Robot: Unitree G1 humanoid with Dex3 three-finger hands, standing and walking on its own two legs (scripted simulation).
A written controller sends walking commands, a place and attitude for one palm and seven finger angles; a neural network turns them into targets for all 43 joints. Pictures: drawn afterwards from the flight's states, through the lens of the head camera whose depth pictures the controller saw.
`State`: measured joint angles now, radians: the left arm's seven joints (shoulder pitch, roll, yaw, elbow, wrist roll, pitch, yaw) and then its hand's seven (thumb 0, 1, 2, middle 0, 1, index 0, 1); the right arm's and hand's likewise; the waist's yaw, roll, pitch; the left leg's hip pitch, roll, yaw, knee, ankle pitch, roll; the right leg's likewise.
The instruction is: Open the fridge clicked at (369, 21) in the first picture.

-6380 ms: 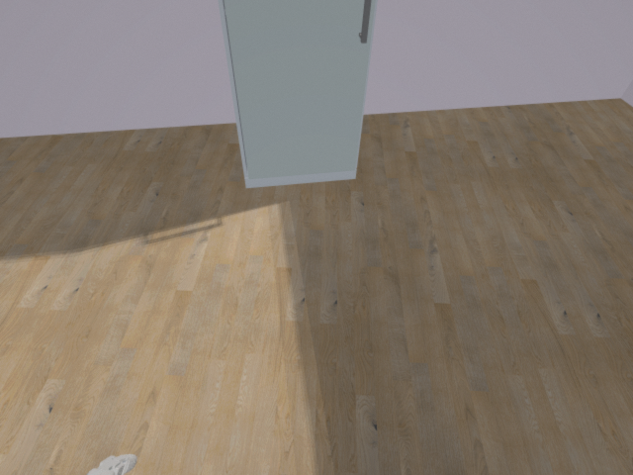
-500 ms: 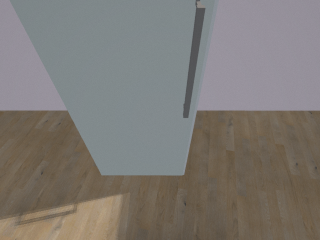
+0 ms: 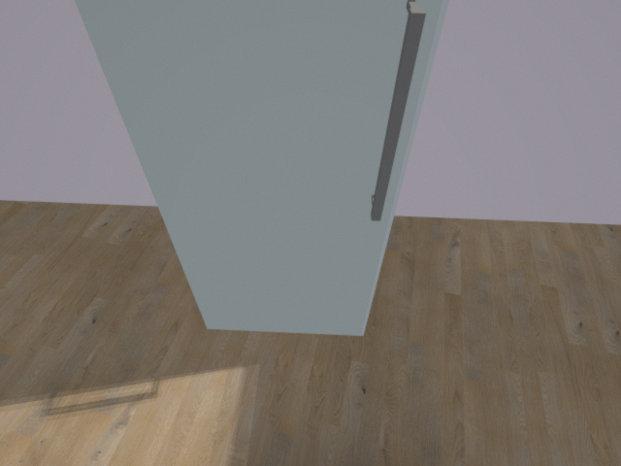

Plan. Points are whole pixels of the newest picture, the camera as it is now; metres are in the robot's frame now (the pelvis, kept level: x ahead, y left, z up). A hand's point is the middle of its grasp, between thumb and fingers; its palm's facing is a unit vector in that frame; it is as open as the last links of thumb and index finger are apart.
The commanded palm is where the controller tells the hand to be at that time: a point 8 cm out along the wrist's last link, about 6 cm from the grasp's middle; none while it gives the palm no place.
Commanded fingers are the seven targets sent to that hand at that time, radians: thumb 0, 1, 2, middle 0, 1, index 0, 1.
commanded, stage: come to a stop and stand still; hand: right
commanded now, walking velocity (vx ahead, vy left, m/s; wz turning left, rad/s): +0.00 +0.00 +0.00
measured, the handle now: (390, 130) +0.61 -0.08 +0.12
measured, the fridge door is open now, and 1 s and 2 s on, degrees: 0 0 0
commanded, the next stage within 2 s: look again from close up in 0.16 s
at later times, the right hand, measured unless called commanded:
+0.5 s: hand out of the picture +0.04 -0.20 -0.18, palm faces +0.03 +0.98 -0.21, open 7.4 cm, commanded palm none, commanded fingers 0.00 -0.90 -0.90 0.20 0.30 0.20 0.30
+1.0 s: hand out of the picture +0.03 -0.20 -0.18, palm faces +0.01 +0.98 -0.20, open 7.4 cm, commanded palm none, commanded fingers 0.00 -0.90 -0.90 0.20 0.30 0.20 0.30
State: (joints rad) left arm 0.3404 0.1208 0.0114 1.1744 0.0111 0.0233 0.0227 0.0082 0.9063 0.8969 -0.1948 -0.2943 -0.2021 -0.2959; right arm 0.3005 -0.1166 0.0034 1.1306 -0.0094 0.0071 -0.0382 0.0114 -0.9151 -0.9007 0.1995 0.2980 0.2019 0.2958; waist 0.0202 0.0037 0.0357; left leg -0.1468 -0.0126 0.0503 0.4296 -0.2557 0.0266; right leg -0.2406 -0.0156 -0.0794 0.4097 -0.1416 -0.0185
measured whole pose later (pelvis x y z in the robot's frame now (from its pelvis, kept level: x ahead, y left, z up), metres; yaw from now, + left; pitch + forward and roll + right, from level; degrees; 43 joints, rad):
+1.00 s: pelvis +0.03 -0.02 +0.00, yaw +0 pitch +0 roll +0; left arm 0.22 0.17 -0.01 1.10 0.01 -0.02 0.01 0.01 0.90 0.90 -0.20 -0.29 -0.20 -0.30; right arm 0.30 -0.18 0.01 1.08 -0.02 -0.01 -0.03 0.01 -0.91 -0.90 0.20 0.30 0.20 0.30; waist -0.01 0.02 0.02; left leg -0.14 0.02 0.04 0.46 -0.32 -0.01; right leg -0.25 0.02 -0.09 0.47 -0.23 -0.05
